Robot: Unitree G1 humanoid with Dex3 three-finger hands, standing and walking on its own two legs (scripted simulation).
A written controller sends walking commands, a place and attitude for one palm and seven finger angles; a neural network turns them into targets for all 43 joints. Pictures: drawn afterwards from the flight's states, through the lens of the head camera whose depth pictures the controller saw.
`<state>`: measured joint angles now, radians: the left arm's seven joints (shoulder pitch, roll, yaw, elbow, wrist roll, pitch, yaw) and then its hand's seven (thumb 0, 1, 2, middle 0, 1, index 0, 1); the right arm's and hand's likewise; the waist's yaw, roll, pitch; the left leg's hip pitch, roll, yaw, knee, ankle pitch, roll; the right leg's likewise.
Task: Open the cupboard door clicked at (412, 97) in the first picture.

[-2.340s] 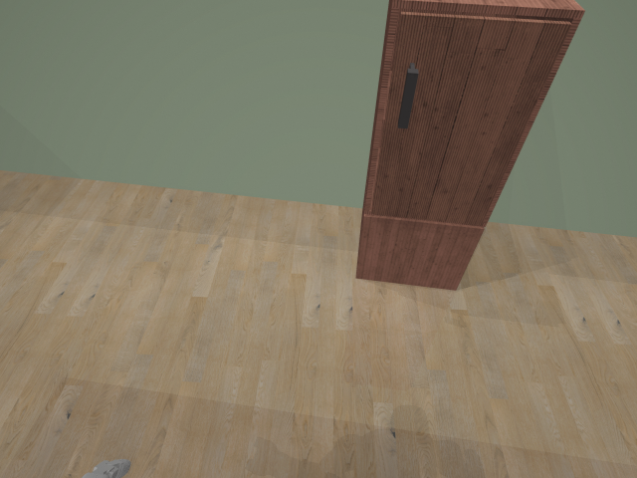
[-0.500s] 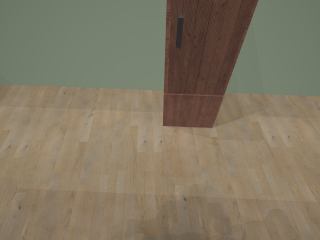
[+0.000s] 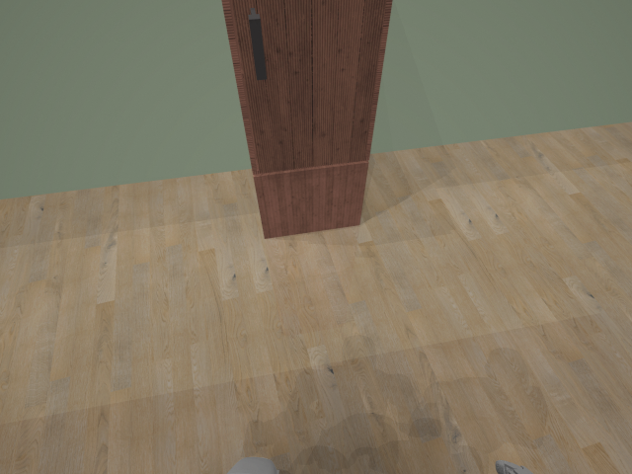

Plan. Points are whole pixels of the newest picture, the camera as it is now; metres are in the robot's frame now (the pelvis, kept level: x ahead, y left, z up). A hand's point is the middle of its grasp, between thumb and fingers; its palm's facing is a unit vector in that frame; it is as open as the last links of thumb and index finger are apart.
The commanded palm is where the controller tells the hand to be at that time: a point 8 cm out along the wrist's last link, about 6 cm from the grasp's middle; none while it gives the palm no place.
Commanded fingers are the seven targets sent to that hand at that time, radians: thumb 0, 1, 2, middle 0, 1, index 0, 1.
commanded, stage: walk to a spot facing it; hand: left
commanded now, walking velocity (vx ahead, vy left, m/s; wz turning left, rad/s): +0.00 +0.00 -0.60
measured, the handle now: (257, 44) +0.96 +0.24 +0.03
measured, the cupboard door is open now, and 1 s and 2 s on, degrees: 0 0 0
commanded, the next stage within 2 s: turn to face it in 1.62 s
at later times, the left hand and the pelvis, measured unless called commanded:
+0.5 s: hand out of the picture +0.10 +0.26 -0.17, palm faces -0.28 -0.94 -0.19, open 7.4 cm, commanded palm none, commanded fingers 0.00 0.90 0.90 -0.20 -0.30 -0.20 -0.30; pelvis -0.03 +0.08 +0.01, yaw -19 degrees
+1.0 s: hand (213, 464) +0.15 +0.17 -0.18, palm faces -0.53 -0.83 -0.19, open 7.4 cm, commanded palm none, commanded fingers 0.00 0.90 0.90 -0.20 -0.30 -0.20 -0.30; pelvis +0.04 +0.02 -0.01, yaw -35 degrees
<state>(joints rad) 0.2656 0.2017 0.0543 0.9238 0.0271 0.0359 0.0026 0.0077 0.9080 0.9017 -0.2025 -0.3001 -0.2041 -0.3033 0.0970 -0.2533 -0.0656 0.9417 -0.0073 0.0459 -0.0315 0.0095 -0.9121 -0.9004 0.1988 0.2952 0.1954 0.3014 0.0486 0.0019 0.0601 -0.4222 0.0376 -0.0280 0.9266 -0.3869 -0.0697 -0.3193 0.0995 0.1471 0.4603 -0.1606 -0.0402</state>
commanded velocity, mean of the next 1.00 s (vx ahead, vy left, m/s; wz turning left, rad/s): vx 0.16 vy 0.00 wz -0.56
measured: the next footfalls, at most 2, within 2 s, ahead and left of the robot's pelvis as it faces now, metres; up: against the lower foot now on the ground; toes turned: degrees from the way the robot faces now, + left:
left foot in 0.14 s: +0.02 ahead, +0.15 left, +0.00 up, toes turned -5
right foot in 0.70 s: -0.09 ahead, -0.08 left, +0.00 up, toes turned -33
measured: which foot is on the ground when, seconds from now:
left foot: up 0.00-0.12, down 0.14-0.70, up 0.72-1.00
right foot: down 0.00-0.14, up 0.16-0.68, down 0.70-1.00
